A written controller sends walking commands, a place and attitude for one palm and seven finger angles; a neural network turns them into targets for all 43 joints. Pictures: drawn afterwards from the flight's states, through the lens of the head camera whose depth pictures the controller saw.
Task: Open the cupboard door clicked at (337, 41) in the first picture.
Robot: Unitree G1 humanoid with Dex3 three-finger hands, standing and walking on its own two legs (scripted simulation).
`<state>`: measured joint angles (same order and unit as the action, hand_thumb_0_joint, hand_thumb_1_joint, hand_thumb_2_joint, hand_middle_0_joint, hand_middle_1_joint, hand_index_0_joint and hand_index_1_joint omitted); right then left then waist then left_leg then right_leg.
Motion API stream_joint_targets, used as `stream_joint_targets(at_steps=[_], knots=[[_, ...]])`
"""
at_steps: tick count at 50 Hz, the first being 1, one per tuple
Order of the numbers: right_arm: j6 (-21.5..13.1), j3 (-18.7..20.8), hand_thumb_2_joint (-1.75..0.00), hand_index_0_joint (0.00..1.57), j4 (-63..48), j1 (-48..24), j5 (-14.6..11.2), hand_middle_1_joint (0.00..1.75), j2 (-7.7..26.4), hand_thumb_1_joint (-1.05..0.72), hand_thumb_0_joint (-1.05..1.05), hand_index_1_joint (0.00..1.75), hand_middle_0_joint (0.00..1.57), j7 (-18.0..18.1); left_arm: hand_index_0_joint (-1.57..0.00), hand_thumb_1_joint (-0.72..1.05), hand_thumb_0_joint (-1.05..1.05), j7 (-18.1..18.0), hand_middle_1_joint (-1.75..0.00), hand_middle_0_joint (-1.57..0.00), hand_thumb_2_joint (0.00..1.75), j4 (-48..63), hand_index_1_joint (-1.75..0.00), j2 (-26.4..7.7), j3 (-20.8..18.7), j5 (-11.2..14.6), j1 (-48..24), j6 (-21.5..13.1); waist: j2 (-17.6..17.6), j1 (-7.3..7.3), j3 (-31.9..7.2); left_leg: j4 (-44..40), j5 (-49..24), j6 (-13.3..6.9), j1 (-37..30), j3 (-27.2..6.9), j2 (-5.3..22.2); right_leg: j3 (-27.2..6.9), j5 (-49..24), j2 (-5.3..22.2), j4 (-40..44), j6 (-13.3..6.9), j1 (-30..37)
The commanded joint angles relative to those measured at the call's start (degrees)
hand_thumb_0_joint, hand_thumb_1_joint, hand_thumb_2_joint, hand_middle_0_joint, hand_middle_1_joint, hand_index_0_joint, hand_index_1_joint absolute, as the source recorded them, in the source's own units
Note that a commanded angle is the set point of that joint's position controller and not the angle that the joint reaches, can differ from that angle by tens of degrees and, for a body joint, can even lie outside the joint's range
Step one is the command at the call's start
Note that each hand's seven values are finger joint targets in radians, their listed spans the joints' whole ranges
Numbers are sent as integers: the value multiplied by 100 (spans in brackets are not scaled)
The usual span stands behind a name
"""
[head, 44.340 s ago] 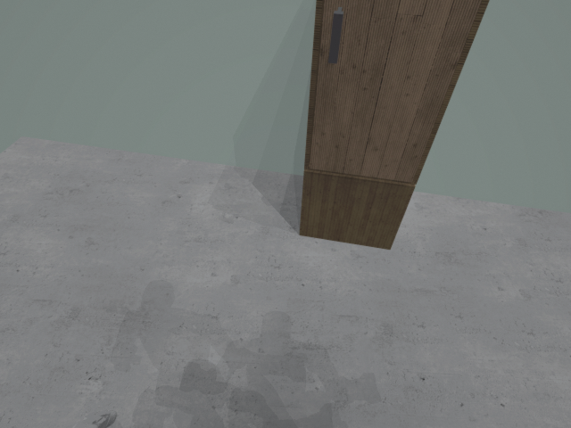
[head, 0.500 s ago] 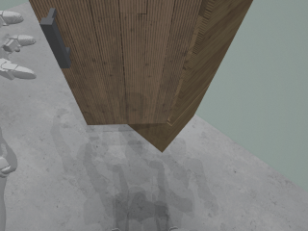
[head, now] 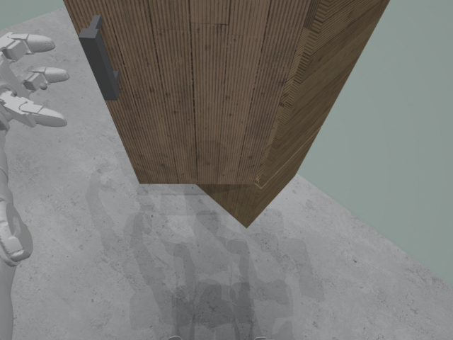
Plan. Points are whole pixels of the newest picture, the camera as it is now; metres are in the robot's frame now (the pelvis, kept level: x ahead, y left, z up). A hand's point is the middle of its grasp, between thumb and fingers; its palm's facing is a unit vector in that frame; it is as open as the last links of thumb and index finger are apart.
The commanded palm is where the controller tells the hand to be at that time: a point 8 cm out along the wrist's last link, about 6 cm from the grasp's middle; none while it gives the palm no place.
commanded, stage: slide the fingers in behind the handle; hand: left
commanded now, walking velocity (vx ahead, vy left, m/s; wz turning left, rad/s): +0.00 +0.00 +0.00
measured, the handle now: (104, 59) +0.55 +0.19 +0.16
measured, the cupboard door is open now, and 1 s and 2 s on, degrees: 44 44 44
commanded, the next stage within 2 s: close the thumb around the handle in 1.44 s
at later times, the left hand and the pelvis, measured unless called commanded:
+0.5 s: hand (73, 79) +0.50 +0.22 +0.16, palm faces -0.05 -1.00 +0.00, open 14.0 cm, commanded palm +0.48 +0.27 +0.15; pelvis +0.00 +0.00 +0.00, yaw -1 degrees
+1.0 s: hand (98, 82) +0.50 +0.19 +0.15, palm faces -0.04 -1.00 +0.02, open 14.0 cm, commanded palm +0.48 +0.23 +0.15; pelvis +0.00 -0.01 +0.00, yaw -1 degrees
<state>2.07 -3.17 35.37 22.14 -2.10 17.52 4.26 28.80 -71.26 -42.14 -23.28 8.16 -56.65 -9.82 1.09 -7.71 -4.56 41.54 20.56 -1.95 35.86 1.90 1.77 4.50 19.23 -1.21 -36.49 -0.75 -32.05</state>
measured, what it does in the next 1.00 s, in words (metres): stands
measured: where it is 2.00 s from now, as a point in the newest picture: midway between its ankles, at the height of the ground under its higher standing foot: outside the picture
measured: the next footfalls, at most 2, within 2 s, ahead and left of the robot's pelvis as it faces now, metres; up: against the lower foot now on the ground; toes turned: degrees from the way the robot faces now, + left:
none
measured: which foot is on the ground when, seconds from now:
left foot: down 0.00-1.00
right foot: down 0.00-1.00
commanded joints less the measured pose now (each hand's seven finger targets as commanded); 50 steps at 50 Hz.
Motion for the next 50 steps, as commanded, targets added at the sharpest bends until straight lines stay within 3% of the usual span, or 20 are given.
stream_joint_targets(at_steps=[1,3,4,5,7,11,13,19,20,21,23,27,29,36,39,41,43,44,47,50], knots=[[-143,421,-90,20,-161,902,32,30,1052,-90,0,30,20,49,-30,-50,0,-32,-120,-30,30,1525,-120,-1199,-162,313,-2931,-572,840,-255,-2410,-136,-2685,0,-2439,-550,13,-251,-2118,-164,241,-22,100],[-150,424,-90,20,-148,934,27,30,1067,-90,0,30,20,50,-30,-50,0,-90,-120,-30,30,1436,-120,-1283,-282,343,-2832,-550,645,-194,-2408,-161,-2731,-18,-2299,-560,-4,-225,-2164,-162,206,-43,245],[-143,418,-90,20,-164,893,23,30,1049,-90,0,30,20,39,-30,-50,0,-136,-120,-30,30,1418,-120,-1310,-298,272,-2760,-497,837,-130,-2457,-167,-2816,0,-2300,-553,-5,-246,-2216,-144,190,-36,260],[-147,409,-90,20,-174,879,25,30,1026,-90,0,30,20,20,-30,-50,0,-186,-120,-30,30,1353,-120,-1117,-133,215,-2729,-427,857,-150,-2333,-197,-2700,7,-2252,-554,-13,-213,-2095,-142,204,-28,169],[-149,410,-90,20,-183,895,35,30,1023,-90,0,30,20,-2,-30,-50,0,-342,-120,-30,30,1268,-120,-1187,-166,86,-2663,-335,812,-115,-2140,-231,-2500,4,-2063,-551,-17,-200,-1945,-133,225,-25,146],[-134,423,-90,20,-286,914,53,30,1018,-90,0,30,20,-31,-30,-50,0,-582,-120,-30,30,1446,-120,-1484,-492,29,-2472,-385,597,6,-2357,-236,-2586,-14,-1958,-488,-23,-246,-2195,-143,200,-20,525],[-125,422,-90,20,-312,940,54,30,1017,-90,0,30,20,-27,-30,-50,0,-624,-120,-30,30,1533,-120,-1427,-461,61,-2569,-465,470,-60,-2313,-245,-2513,-52,-1876,-448,-35,-257,-2241,-151,194,-26,614],[-139,447,-90,20,-242,950,48,30,1001,-90,0,30,20,-29,-30,-50,0,-602,-120,-30,30,1639,-120,-1268,-348,20,-2644,-590,741,-74,-2387,-257,-2540,-18,-2102,-463,-10,-271,-2169,-163,214,-26,484],[-142,446,-90,20,-244,940,34,30,978,-90,0,30,20,-40,-30,-50,0,-575,-120,-30,30,1534,-120,-963,-140,37,-2567,-545,779,-124,-2303,-266,-2522,-15,-2144,-455,-13,-253,-2128,-169,233,-31,389],[-149,462,-90,20,-212,994,51,30,998,-90,0,30,20,-37,-30,-50,0,-585,-120,-30,30,1574,-120,-1072,-252,50,-2568,-536,674,-86,-2338,-273,-2589,-6,-2163,-501,9,-231,-2124,-171,228,-36,411],[-165,472,-90,20,-233,1010,50,30,972,-90,0,30,20,-54,-30,-50,0,-570,-120,-30,30,1592,-120,-721,-72,128,-2424,-478,758,-88,-2349,-253,-2840,-9,-2316,-494,8,-198,-2175,-179,228,-49,348],[-173,472,-90,20,-171,1000,49,30,973,-90,0,30,20,-65,-30,-50,0,-651,-120,-30,30,1450,-120,-647,-11,127,-2565,-326,444,-160,-1993,-334,-2436,-30,-2002,-478,2,-207,-2060,-168,293,-17,347],[-206,477,-90,20,-176,968,62,30,953,-90,0,30,20,-75,-30,-50,0,-755,-120,-30,30,1725,-120,-614,-11,99,-2684,-399,781,-118,-2192,-299,-2621,-6,-2252,-497,-4,-215,-2063,-160,267,-40,285],[-257,475,-90,20,-147,923,66,30,925,-90,0,30,20,-111,-30,-50,0,-1003,-120,-30,30,1570,-120,-576,-74,32,-2644,-510,371,-135,-2150,-276,-2361,-47,-1976,-422,-43,-277,-2166,-148,243,-16,497],[-254,466,-90,20,-176,899,68,30,916,-90,0,30,20,-105,-30,-50,0,-1050,-120,-30,30,1745,-120,-710,-124,-53,-2780,-538,645,-76,-2375,-258,-2525,-35,-2054,-428,-67,-288,-2296,-129,177,-31,594],[-271,463,-90,20,-220,847,61,30,871,-90,0,30,20,-120,-30,-50,0,-1057,-120,-30,30,1809,-120,-433,56,-49,-2660,-543,717,-63,-2407,-241,-2613,-22,-2148,-418,-67,-287,-2347,-135,184,-33,578],[-271,460,-90,20,-188,875,67,30,859,-90,0,30,20,-118,-30,-50,0,-1071,-120,-30,30,1786,-120,-242,184,4,-2758,-550,621,-161,-2270,-222,-2660,-47,-2166,-412,-60,-254,-2357,-144,202,-32,509],[-273,478,-90,20,-162,891,68,30,895,-90,0,30,20,-123,-30,-50,0,-1087,-120,-30,30,1740,-120,-464,-38,18,-2706,-531,407,-116,-2324,-238,-2572,-49,-2102,-419,-52,-279,-2392,-156,218,-15,613],[-271,473,-90,20,-189,847,37,30,898,-90,0,30,20,-103,-30,-50,0,-1050,-120,-30,30,1610,-120,-397,20,63,-2634,-433,291,-127,-2202,-303,-2287,-66,-1879,-354,-79,-310,-2367,-129,258,-9,736],[-276,455,-90,20,-174,843,42,30,870,-90,0,30,20,-96,-30,-50,0,-1101,-120,-30,30,1587,-120,-368,80,3,-2742,-423,456,-150,-2110,-307,-2228,-78,-1821,-335,-103,-327,-2349,-114,259,-12,701]])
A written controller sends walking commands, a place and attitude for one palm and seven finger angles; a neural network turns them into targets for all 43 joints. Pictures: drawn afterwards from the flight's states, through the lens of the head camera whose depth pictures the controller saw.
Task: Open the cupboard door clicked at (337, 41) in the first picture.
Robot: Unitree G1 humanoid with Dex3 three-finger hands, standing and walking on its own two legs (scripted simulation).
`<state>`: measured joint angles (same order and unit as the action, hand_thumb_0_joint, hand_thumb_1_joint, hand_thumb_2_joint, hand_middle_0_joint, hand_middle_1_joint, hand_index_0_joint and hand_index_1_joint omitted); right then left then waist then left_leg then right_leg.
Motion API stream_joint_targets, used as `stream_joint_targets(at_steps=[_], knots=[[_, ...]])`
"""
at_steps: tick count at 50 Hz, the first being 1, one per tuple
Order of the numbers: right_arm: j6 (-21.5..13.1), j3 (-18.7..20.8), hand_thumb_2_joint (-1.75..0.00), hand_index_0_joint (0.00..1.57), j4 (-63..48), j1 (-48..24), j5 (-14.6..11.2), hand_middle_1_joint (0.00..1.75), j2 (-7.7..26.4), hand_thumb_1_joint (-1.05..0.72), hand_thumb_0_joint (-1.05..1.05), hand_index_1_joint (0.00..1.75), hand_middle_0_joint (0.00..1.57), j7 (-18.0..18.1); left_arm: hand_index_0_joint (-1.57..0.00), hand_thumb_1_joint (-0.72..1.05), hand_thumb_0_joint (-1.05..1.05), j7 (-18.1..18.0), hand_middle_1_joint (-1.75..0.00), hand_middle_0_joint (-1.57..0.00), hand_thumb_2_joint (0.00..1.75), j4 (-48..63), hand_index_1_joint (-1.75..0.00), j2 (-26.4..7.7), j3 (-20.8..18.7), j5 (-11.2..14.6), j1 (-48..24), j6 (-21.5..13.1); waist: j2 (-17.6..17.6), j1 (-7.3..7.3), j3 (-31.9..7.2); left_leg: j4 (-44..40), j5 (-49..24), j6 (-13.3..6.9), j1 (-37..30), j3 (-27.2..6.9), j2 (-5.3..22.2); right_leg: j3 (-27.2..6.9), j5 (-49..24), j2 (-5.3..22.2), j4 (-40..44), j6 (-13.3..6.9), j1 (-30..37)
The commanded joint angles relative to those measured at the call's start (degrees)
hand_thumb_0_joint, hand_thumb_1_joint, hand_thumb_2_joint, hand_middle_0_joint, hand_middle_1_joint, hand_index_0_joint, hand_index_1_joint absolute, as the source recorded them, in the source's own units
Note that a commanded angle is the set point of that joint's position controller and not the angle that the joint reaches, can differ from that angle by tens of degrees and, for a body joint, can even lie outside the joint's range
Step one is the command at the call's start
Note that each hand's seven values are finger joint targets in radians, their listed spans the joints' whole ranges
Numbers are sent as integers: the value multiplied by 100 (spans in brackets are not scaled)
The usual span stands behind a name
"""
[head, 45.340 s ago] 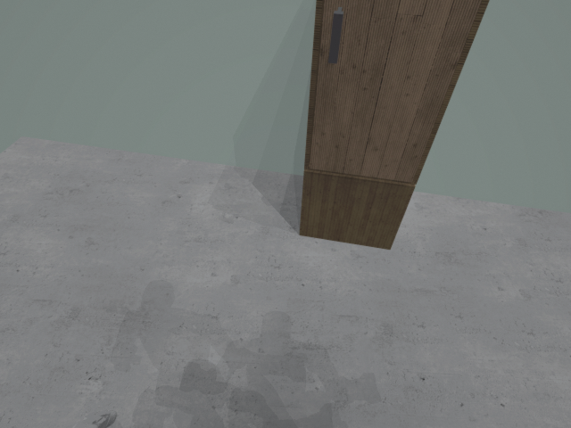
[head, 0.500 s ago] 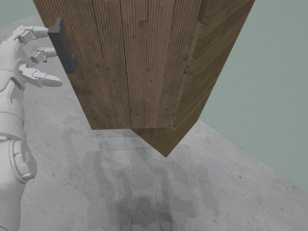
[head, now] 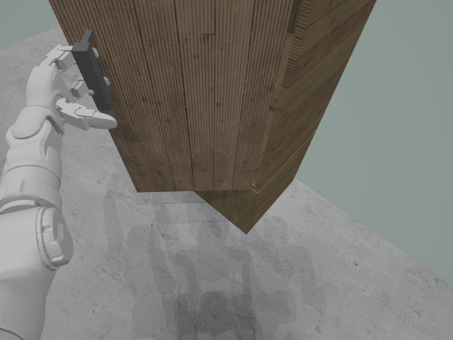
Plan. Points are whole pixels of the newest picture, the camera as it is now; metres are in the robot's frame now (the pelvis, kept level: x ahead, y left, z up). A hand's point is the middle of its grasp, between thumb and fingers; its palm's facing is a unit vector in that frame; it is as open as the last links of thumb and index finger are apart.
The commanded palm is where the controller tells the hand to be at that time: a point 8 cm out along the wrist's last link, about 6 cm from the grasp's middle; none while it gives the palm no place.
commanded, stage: slide the fingers in behind the handle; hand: left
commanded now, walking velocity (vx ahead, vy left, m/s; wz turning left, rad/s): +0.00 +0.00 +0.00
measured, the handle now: (97, 71) +0.55 +0.20 +0.15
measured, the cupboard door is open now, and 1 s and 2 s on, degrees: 44 44 74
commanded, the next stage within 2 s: close the thumb around the handle in 0.44 s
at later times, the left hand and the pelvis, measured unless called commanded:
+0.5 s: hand (95, 92) +0.50 +0.19 +0.16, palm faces -0.01 -1.00 +0.00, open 14.0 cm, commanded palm +0.48 +0.24 +0.15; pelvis +0.00 +0.00 +0.00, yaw +0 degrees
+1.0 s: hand (93, 91) +0.50 +0.19 +0.15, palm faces -0.03 -1.00 +0.01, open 8.3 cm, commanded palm +0.47 +0.24 +0.15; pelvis +0.00 +0.01 +0.00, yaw +0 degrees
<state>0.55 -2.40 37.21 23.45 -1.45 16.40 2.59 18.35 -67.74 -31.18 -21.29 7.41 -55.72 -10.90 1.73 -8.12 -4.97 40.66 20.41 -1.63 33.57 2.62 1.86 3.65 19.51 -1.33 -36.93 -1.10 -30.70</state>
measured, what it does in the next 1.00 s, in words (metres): stands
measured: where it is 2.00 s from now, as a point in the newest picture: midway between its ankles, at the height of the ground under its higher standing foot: outside the picture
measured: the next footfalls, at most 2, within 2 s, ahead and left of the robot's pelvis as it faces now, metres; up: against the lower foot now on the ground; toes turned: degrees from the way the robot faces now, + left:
none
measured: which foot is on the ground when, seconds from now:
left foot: down 0.00-1.00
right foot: down 0.00-1.00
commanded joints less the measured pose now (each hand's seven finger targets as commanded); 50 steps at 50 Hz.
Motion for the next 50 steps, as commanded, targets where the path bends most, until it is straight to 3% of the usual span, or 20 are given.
stream_joint_targets(at_steps=[1,5,8,10,13,16,19,21,23,27,29,32,35,38,39,42,44,47,49,50], knots=[[-138,383,-90,20,-359,725,-12,30,975,-90,0,30,20,62,-30,-50,0,-78,-120,-30,30,1320,-120,-1378,-62,72,-2908,-344,376,-121,-2080,-226,-2207,-104,-1628,-421,-106,-233,-2341,-107,309,26,531],[-155,389,-90,20,-319,752,4,30,967,-90,0,30,20,47,-30,-50,0,-162,-120,-30,30,1412,-120,-1267,-4,62,-2980,-449,486,-129,-2232,-197,-2359,-81,-1843,-479,-94,-222,-2323,-124,280,13,442],[-158,399,-90,20,-280,798,3,30,982,-90,0,30,20,65,-30,-50,0,-213,-120,-30,30,1257,-120,-1284,-46,73,-3005,-443,216,-175,-2164,-206,-2253,-121,-1740,-464,-102,-214,-2281,-124,304,21,493],[-174,404,-90,20,-294,775,10,30,972,-90,0,30,20,41,-30,-50,0,-247,-120,-30,30,1307,-120,-1338,-122,35,-2947,-434,414,-91,-2305,-218,-2316,-95,-1808,-451,-112,-235,-2348,-122,289,19,531],[-147,374,-90,20,-285,822,12,30,1004,-90,0,30,20,67,-30,-50,0,-283,-120,-30,30,1138,-120,-1740,-364,-6,-2857,-437,192,-55,-2185,-229,-2231,-136,-1483,-410,-136,-263,-2460,-103,283,23,771],[-136,380,-90,20,-375,772,10,30,984,-90,0,30,20,60,-30,-50,0,-272,-120,-30,30,1291,-120,-1823,-415,-64,-2748,-462,224,18,-2320,-260,-2259,-126,-1435,-348,-147,-305,-2662,-89,265,39,975],[-133,392,-90,20,-423,741,4,30,950,-90,0,30,20,40,-30,-50,0,-218,-120,-30,30,1509,-120,-1562,-266,-22,-2580,-536,496,70,-2486,-218,-2577,-105,-1750,-354,-141,-279,-2780,-112,248,18,906],[-114,400,-90,20,-406,713,-13,30,960,-90,0,30,20,47,-30,-50,0,-160,-120,-30,30,1397,-120,-1399,-154,45,-2509,-483,356,-13,-2217,-265,-2338,-110,-1681,-326,-115,-270,-2602,-122,330,32,780],[-106,390,-90,20,-376,748,-35,30,996,-90,0,30,20,82,-30,-50,0,-104,-120,-30,30,1077,-120,-1387,-146,130,-2553,-376,-28,-103,-1819,-316,-2011,-159,-1375,-302,-134,-265,-2445,-110,404,43,797],[-129,388,-90,20,-332,757,-42,30,1020,-90,0,30,20,126,-30,-50,0,-61,-120,-30,30,1142,-120,-1624,-171,56,-2938,-304,91,-165,-1880,-341,-1764,-164,-1282,-321,-153,-334,-2301,-67,425,63,780],[-159,395,-90,20,-305,773,-13,30,996,-90,0,30,20,117,-31,-39,0,-88,-121,-31,35,1409,-121,-1698,-241,39,-3088,-467,485,-131,-2209,-255,-2037,-140,-1620,-361,-152,-338,-2384,-74,376,43,699],[-188,382,-90,20,-299,740,-7,30,967,-90,0,30,20,99,-32,-22,0,-74,-123,-32,42,1411,-123,-1490,-108,60,-2919,-591,555,-107,-2266,-244,-2180,-91,-1776,-418,-117,-280,-2324,-103,329,18,586],[-180,401,-90,20,-280,729,-18,30,979,-90,0,30,20,79,-33,-5,0,-34,-125,-33,49,1161,-125,-1196,42,114,-2700,-482,426,-132,-2188,-223,-2287,-91,-1845,-435,-101,-229,-2325,-121,328,18,457],[-168,391,-90,20,-278,784,-22,30,1039,-90,0,30,20,106,-34,12,0,-44,-127,-34,56,905,-127,-1400,-101,154,-2766,-298,99,-154,-1902,-277,-2052,-136,-1475,-408,-121,-222,-2244,-103,366,27,565],[-164,393,-90,20,-302,771,-15,30,1048,-90,0,30,20,101,-35,17,0,-62,-127,-35,59,1091,-127,-1593,-218,102,-2881,-302,285,-92,-2101,-283,-2153,-113,-1553,-426,-124,-247,-2328,-93,328,26,620],[-178,397,-90,20,-350,741,5,30,999,-90,0,30,20,78,-36,34,0,-144,-129,-36,66,1379,-129,-1612,-250,39,-2815,-431,498,-30,-2319,-230,-2408,-76,-1788,-451,-99,-240,-2394,-106,287,7,587],[-188,402,-90,20,-348,746,24,30,976,-90,0,30,20,51,-37,45,0,-196,-130,-37,71,1671,-130,-1446,-155,61,-2951,-596,545,-51,-2435,-192,-2612,-60,-2001,-504,-81,-210,-2392,-141,256,3,487],[-177,410,-90,20,-294,740,13,30,976,-90,0,30,20,34,-38,62,0,-203,-132,-38,78,1298,-132,-1139,2,88,-2700,-521,356,-106,-2112,-227,-2442,-46,-1902,-499,-52,-169,-2220,-153,288,6,337],[-151,403,-90,20,-265,770,8,30,1025,-90,0,30,20,54,-39,73,0,-198,-133,-39,83,1109,-133,-1424,-183,81,-2768,-425,217,-95,-1996,-267,-2281,-71,-1698,-490,-67,-177,-2185,-139,300,12,418],[-148,413,-90,20,-297,750,-2,30,1012,-90,0,30,20,56,-39,79,0,-182,-134,-39,85,1158,-134,-1349,-121,68,-2750,-380,388,-81,-2086,-265,-2385,-64,-1775,-477,-76,-188,-2259,-129,289,-1,436]])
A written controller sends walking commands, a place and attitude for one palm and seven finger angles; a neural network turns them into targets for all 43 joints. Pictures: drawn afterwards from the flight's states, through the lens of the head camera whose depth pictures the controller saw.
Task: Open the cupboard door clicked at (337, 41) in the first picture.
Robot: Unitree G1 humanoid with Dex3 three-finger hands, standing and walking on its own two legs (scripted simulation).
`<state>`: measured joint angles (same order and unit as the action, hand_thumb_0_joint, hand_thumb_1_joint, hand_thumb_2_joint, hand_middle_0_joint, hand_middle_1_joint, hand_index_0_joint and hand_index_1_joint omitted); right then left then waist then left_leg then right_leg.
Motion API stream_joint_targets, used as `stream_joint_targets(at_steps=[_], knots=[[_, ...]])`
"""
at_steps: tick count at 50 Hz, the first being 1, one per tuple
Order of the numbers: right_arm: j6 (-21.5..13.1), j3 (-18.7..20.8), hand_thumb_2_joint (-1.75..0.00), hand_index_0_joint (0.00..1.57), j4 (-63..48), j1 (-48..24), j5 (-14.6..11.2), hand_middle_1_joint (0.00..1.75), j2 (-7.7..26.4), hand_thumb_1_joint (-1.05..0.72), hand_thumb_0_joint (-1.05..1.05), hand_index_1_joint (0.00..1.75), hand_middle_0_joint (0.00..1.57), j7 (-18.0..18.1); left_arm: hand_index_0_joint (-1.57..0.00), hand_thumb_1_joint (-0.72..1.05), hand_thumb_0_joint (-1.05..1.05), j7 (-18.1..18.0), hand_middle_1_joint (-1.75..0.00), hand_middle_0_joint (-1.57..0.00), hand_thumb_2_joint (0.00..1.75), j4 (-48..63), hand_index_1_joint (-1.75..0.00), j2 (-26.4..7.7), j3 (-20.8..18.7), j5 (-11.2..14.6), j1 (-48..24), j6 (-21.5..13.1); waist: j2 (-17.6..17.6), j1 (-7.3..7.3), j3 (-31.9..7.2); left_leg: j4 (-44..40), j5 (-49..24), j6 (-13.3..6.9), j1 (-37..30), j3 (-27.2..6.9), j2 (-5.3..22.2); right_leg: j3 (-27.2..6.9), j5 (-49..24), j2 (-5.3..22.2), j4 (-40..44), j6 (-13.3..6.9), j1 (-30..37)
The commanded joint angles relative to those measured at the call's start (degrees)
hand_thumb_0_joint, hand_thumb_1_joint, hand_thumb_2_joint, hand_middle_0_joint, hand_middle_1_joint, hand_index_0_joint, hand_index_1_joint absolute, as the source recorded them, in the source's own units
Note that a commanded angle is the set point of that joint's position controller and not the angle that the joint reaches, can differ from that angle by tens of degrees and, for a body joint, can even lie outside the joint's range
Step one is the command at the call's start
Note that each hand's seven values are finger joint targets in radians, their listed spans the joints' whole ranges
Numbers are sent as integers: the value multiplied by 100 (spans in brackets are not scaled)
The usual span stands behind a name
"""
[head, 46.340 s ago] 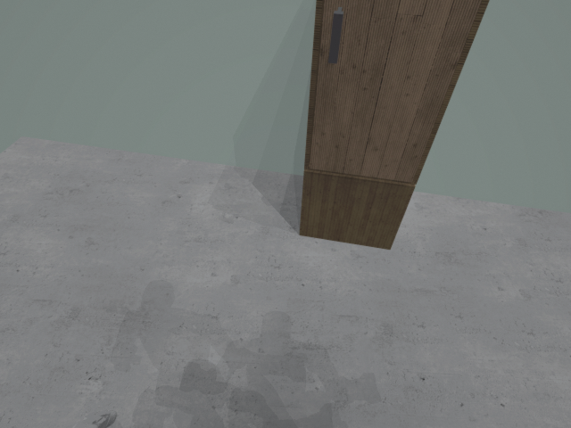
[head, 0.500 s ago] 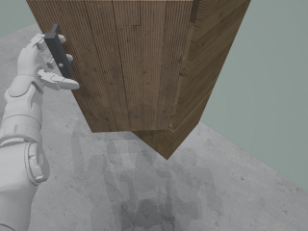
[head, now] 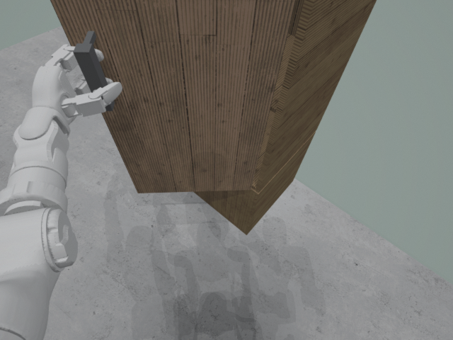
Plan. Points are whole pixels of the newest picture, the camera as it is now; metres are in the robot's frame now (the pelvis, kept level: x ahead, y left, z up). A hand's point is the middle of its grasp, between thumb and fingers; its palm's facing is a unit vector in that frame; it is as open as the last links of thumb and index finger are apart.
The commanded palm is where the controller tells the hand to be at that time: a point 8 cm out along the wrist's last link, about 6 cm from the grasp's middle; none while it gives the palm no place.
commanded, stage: close the thumb around the handle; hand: left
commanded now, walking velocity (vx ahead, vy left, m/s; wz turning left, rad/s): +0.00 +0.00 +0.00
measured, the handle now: (99, 72) +0.55 +0.19 +0.15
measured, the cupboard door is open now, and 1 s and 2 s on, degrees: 44 74 89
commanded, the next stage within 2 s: pull the door open along its arc in 0.24 s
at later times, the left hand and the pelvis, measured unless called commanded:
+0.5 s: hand (107, 97) +0.49 +0.17 +0.15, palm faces +0.00 -1.00 -0.01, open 5.9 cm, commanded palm +0.45 +0.22 +0.15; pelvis +0.00 -0.01 +0.00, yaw -1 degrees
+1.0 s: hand (139, 173) +0.33 +0.10 +0.15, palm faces +0.15 -0.98 +0.09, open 6.6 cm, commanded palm +0.28 +0.19 +0.15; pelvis +0.01 -0.02 +0.02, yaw -1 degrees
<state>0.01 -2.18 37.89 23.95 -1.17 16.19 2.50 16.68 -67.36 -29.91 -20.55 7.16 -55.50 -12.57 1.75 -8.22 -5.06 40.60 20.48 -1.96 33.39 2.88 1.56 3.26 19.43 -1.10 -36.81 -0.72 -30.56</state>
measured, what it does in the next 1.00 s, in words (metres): stands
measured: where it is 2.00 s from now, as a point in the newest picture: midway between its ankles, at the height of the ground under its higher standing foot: outside the picture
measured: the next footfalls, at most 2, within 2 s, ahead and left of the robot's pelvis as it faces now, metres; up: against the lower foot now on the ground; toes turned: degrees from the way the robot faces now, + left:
none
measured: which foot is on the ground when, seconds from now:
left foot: down 0.00-1.00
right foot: down 0.00-1.00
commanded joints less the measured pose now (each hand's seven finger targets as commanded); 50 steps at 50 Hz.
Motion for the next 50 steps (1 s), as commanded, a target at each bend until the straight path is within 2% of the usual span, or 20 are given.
stream_joint_targets(at_steps=[1,5,7,8,9,10,14,18,21,24,28,31,37,39,40,41,42,43,45,50], knots=[[-91,389,-90,20,-386,699,-29,30,1029,-90,0,30,20,69,-40,84,0,-16,-134,-40,88,1166,-134,-1476,-201,84,-2721,-186,364,-27,-2135,-256,-2411,-22,-1759,-515,-48,-141,-2242,-145,271,-42,444],[-128,402,-90,20,-360,700,0,30,971,-90,0,30,20,41,-40,90,0,-94,-135,-40,90,1635,-135,-1280,-63,63,-2980,-352,627,-71,-2367,-182,-2822,32,-2223,-618,9,-109,-2229,-175,242,-47,230],[-136,404,-90,20,-362,701,15,30,975,-90,0,30,20,27,-40,90,0,-149,-135,-40,90,1567,-135,-1293,-197,124,-2840,-355,448,-37,-2345,-208,-2757,33,-2140,-597,9,-109,-2232,-189,247,-42,313],[-118,399,-90,20,-350,738,9,30,1008,-90,0,30,20,45,-40,90,0,-192,-135,-40,90,1441,-135,-1521,-407,151,-2702,-348,249,20,-2314,-201,-2772,8,-2044,-598,8,-98,-2261,-189,241,-55,404],[-121,373,-90,20,-346,675,1,30,982,-90,0,30,20,37,-40,90,0,-202,-135,-40,90,1354,-135,-1322,-229,159,-2855,-298,263,-63,-2135,-257,-2598,9,-1903,-555,-12,-108,-2256,-186,262,-32,397],[-121,386,-90,20,-332,704,4,30,993,-90,0,30,20,38,-40,90,0,-226,-135,-40,90,1329,-135,-1452,-349,137,-2866,-286,168,-25,-2110,-270,-2487,-1,-1800,-548,-25,-117,-2254,-177,260,-34,483],[-124,383,-90,20,-379,686,23,30,962,-90,0,30,20,32,-40,90,0,-356,-135,-40,90,1551,-135,-1606,-374,-74,-2857,-391,496,50,-2293,-227,-2637,4,-1893,-542,-48,-144,-2302,-154,201,-40,467],[-137,384,-90,20,-389,675,7,30,957,-90,0,30,20,33,-40,90,0,-318,-135,-40,90,1419,-135,-1190,-55,-25,-2879,-416,242,-88,-2095,-260,-2313,-19,-1806,-532,-44,-130,-2117,-170,254,-43,425],[-161,402,-90,20,-430,616,4,30,956,-90,0,30,20,20,-40,90,0,-273,-135,-40,90,1677,-135,-1335,-223,16,-2606,-456,528,96,-2481,-242,-2536,11,-2013,-507,-56,-173,-2337,-158,228,-66,628],[-155,422,-90,20,-508,542,-18,30,949,-90,0,30,20,22,-40,90,0,-195,-135,-40,90,2015,-135,-1306,-266,116,-2136,-469,389,205,-2673,-239,-2820,-6,-2110,-472,-46,-179,-2612,-175,233,-56,867],[-153,424,-90,20,-724,301,-89,30,909,-90,0,30,20,21,-40,90,0,-109,-135,-40,90,2494,-135,-1041,-224,343,-1177,-323,115,385,-2406,-394,-2761,-70,-1874,-317,-82,-172,-2893,-162,307,-68,1366],[-163,434,-90,20,-899,51,-137,30,851,-90,0,30,20,3,-40,90,0,-83,-135,-40,90,3364,-135,-993,-245,444,-479,-170,339,579,-2483,-480,-3017,-75,-2029,-241,-94,-214,-3239,-120,341,-67,1668],[-231,416,-90,20,-1260,-567,-239,30,718,-90,0,30,20,-36,-40,90,0,-83,-135,-40,90,4839,-135,-423,-112,756,1605,322,-126,870,-1921,-741,-2868,-109,-1924,-79,-121,-211,-3660,-36,455,-21,2174],[-285,392,-90,20,-1395,-825,-248,30,627,-90,0,30,20,-60,-40,90,0,-159,-135,-40,90,5607,-135,-160,-56,850,2322,467,106,1006,-1919,-778,-3167,-92,-2119,-62,-135,-203,-3906,16,452,-19,2335],[-359,387,-90,20,-1429,-1061,-250,30,418,-90,0,30,20,-111,-40,90,0,-1019,-135,-40,90,6210,-135,-170,-920,1102,2474,658,-19,1528,-1962,-783,-3140,-6,-1953,-86,-181,-111,-3642,-12,509,-21,2427],[-394,373,-90,20,-1441,-1231,-218,30,385,-90,0,30,20,-164,-40,90,0,-1402,-135,-40,90,6588,-135,483,-400,1005,3069,817,154,1387,-1808,-885,-3178,46,-2078,-35,-154,-93,-3629,-3,532,-26,2438],[-418,361,-90,20,-1448,-1339,-232,30,356,-90,0,30,20,-199,-40,90,0,-1643,-135,-40,90,6880,-135,796,-239,978,3512,941,23,1366,-1581,-949,-3131,85,-2085,-50,-120,-33,-3499,-4,593,-33,2353],[-416,358,-90,20,-1427,-1416,-215,30,377,-90,0,30,20,-209,-40,90,0,-1870,-135,-40,90,6987,-135,887,-111,869,3778,1049,-474,1282,-1325,-963,-2944,59,-1998,-61,-107,-5,-3415,-1,640,-2,2309],[-330,355,-90,20,-1437,-1653,-166,30,318,-90,0,30,20,-211,-40,90,0,-2373,-135,-40,90,7734,-135,874,-213,664,4157,1262,-544,1349,-1395,-1065,-2769,69,-2036,-26,-113,-63,-3450,38,652,7,2519],[-44,230,-90,20,-1409,-2118,-25,30,75,-90,0,30,20,-132,-40,90,0,-3357,-135,-40,90,8863,-135,1531,415,168,4597,1900,-496,1291,-1127,-1196,-2519,103,-2275,-8,-131,-198,-3429,143,891,30,2764]])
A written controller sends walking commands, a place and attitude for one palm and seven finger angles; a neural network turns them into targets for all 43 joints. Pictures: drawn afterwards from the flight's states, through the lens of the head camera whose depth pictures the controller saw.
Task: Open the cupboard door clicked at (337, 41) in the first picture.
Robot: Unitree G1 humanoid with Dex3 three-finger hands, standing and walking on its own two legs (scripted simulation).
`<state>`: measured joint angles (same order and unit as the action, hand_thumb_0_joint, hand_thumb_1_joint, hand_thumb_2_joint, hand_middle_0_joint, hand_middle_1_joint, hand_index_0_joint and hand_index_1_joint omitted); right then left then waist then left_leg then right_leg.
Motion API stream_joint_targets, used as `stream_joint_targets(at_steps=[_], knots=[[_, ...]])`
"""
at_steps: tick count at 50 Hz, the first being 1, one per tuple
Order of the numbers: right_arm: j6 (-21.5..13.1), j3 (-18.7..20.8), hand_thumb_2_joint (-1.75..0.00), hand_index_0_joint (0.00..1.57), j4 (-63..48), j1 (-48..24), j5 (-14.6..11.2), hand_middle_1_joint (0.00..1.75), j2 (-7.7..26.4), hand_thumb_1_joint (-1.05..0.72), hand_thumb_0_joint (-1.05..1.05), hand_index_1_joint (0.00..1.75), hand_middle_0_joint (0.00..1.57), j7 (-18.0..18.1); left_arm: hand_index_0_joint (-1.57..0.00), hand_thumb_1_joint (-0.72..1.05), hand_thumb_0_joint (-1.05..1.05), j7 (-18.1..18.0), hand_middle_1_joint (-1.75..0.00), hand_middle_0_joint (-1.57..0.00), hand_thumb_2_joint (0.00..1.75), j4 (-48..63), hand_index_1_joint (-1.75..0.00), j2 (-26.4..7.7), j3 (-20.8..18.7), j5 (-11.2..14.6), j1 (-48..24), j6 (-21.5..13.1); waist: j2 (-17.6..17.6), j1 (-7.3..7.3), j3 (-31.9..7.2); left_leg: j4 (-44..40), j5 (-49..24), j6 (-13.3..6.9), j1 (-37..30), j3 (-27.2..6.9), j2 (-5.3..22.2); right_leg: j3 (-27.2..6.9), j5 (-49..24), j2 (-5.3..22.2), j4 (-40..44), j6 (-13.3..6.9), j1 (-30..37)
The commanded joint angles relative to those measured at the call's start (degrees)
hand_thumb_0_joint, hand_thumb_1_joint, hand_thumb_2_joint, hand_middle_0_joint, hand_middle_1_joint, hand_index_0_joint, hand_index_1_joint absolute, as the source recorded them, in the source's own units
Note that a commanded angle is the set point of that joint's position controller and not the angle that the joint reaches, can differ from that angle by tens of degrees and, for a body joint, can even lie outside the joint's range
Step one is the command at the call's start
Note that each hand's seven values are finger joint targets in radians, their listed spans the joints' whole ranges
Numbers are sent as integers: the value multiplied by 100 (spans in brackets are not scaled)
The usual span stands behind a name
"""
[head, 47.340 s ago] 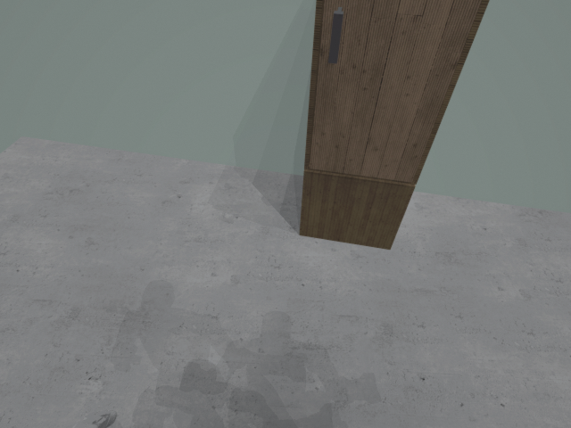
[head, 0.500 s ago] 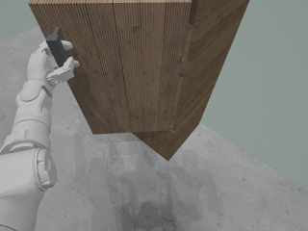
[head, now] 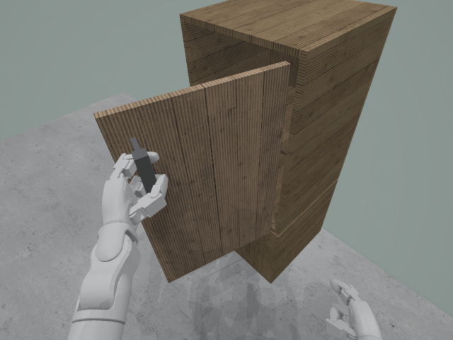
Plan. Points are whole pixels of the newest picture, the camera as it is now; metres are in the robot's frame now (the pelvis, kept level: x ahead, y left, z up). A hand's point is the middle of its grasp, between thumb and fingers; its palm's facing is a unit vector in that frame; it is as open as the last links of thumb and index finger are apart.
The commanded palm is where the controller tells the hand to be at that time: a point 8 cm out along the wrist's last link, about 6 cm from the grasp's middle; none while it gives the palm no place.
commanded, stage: pull the door open along its arc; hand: left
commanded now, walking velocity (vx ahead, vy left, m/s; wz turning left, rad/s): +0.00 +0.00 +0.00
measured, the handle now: (145, 172) +0.37 +0.17 +0.14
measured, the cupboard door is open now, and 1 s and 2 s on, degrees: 74 89 87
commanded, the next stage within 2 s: open thumb and fingers to let go in 0.36 s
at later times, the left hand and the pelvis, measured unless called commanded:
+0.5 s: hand (195, 222) +0.26 +0.06 +0.14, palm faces +0.37 -0.93 +0.00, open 6.7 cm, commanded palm +0.22 +0.12 +0.14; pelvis -0.01 -0.03 +0.00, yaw +4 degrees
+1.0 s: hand (179, 223) +0.26 +0.08 +0.14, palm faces +0.34 -0.94 +0.03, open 12.6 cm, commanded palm +0.21 +0.12 +0.14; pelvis -0.03 -0.01 +0.00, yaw +4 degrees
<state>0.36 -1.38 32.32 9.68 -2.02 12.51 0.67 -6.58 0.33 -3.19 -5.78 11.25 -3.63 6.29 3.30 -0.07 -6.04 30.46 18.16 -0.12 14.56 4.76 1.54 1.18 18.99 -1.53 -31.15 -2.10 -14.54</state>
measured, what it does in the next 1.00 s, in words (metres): stands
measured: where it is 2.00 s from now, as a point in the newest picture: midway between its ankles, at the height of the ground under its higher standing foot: outside the picture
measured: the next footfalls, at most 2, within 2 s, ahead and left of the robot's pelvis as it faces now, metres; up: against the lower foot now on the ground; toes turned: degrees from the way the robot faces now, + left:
none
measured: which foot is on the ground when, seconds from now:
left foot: down 0.00-1.00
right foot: down 0.00-1.00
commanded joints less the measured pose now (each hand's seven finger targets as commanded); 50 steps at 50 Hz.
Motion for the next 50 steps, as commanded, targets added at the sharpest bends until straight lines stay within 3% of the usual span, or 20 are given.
stream_joint_targets(at_steps=[1,2,3,4,7,8,13,16,20,22,23,24,31,37,40,43,45,48,50], knots=[[-3,129,-90,20,-849,-789,82,30,405,-90,0,30,20,74,-40,90,0,-1187,-135,-40,90,2223,-135,-1013,-933,-314,-535,147,-584,484,-993,-204,-2207,-76,-440,-194,-138,-36,-3348,205,389,176,1190],[85,97,-90,20,-820,-866,93,30,372,-90,0,30,20,92,-40,90,0,-1323,-135,-40,90,2280,-135,-903,-780,-396,-537,281,-481,443,-828,-221,-2110,-70,-446,-197,-146,-71,-3233,219,469,173,1157],[160,80,-90,20,-779,-911,129,30,355,-90,0,30,20,106,-40,90,0,-1469,-135,-40,90,2233,-135,-850,-690,-510,-431,393,-632,415,-630,-214,-2024,-85,-453,-237,-136,-97,-3130,231,574,174,1114],[218,56,-90,20,-810,-1013,147,30,328,-90,0,30,20,103,-40,90,0,-1585,-135,-40,90,2390,-135,-637,-463,-567,-410,496,-496,399,-519,-233,-1974,-92,-483,-229,-144,-114,-3075,248,627,173,1054],[396,14,-90,20,-776,-1118,221,30,245,-90,0,30,20,114,-40,90,0,-1909,-135,-40,90,2517,-135,-399,-143,-839,-313,705,-344,412,-513,-230,-1940,-78,-522,-258,-182,-164,-3139,301,663,159,1141],[436,19,-90,20,-760,-1129,246,30,242,-90,0,30,20,114,-40,90,0,-1992,-135,-40,90,2515,-135,-350,-69,-926,-276,737,-526,413,-451,-210,-1933,-82,-523,-292,-176,-185,-3219,316,698,169,1151],[525,28,-90,20,-817,-1215,322,30,227,-90,0,30,20,83,-40,90,0,-1918,-135,-40,90,2733,-135,176,616,-1028,275,668,-622,377,-483,-187,-1910,-92,-561,-361,-185,-217,-3548,375,645,217,1185],[477,47,-90,20,-864,-1230,338,30,230,-90,0,30,20,70,-40,90,0,-1848,-135,-40,90,3049,-135,470,1098,-1048,173,534,-806,283,-566,-123,-1900,-112,-626,-407,-194,-231,-3673,416,597,267,1170],[331,94,-90,20,-847,-1211,363,30,223,-90,0,30,20,5,-40,90,0,-1965,-135,-40,90,3241,-135,893,1706,-1180,148,424,-781,217,-573,-1,-1888,-120,-736,-483,-180,-184,-3559,440,545,261,982],[300,90,-90,20,-742,-1202,369,30,240,-90,0,30,20,35,-40,90,0,-2062,-135,-40,90,3013,-135,744,1637,-1261,-255,396,-957,163,-456,39,-1653,-123,-643,-513,-223,-251,-3153,477,658,274,870],[290,69,-90,20,-651,-1196,372,30,243,-90,0,30,20,86,-40,90,0,-2129,-135,-40,90,2822,-135,583,1523,-1297,-794,378,-1100,95,-254,27,-1493,-142,-625,-540,-244,-306,-2772,479,805,282,718],[259,98,-90,20,-668,-1252,387,30,233,-90,0,30,20,132,-40,83,0,-2161,-134,-40,87,2777,-134,457,1345,-1289,-833,342,-1074,199,-389,20,-1391,-145,-649,-517,-259,-374,-2469,503,890,280,766],[227,39,-90,20,-544,-1330,359,30,182,-90,0,30,20,236,-36,34,0,-1988,-129,-36,66,2286,-129,565,1248,-959,-895,219,-888,293,-394,-111,-1346,-127,-700,-507,-296,-398,-2331,547,1047,274,918],[232,36,-90,20,-570,-1325,356,30,177,-90,0,30,20,229,-33,-8,0,-1940,-124,-33,48,2245,-124,508,1139,-946,-919,218,-876,330,-378,-201,-1391,-131,-729,-481,-278,-347,-2336,517,1071,267,946],[257,28,-90,20,-572,-1348,343,30,165,-90,0,30,20,193,-32,-29,0,-1984,-122,-32,39,2210,-122,608,1248,-1002,-1045,226,-768,300,-225,-238,-1321,-130,-764,-483,-262,-255,-1930,464,1098,200,782],[265,15,-90,20,-538,-1380,339,30,174,-90,0,30,20,201,-30,-50,0,-2005,-120,-30,30,2023,-120,611,1279,-1032,-1264,251,-975,257,17,-250,-1172,-147,-729,-512,-261,-233,-1410,425,1233,173,590],[260,18,-90,20,-551,-1438,339,30,172,-90,0,30,20,210,-30,-50,0,-2021,-120,-30,30,2086,-120,685,1381,-1083,-1498,236,-840,233,-40,-255,-1120,-155,-807,-503,-263,-200,-1103,406,1232,126,503],[267,23,-90,20,-506,-1418,330,30,146,-90,0,30,20,171,-27,-50,0,-2125,-105,-27,30,1966,-105,908,1607,-1196,-1616,290,-422,228,-99,-283,-1123,-115,-902,-538,-234,-23,-975,327,1092,21,412],[252,34,-90,20,-528,-1400,338,30,149,-90,0,30,20,127,-26,-50,0,-2244,-95,-26,30,1986,-95,1079,1754,-1259,-1740,317,-403,224,-237,-289,-1193,-97,-940,-584,-198,65,-1006,280,951,-14,412]])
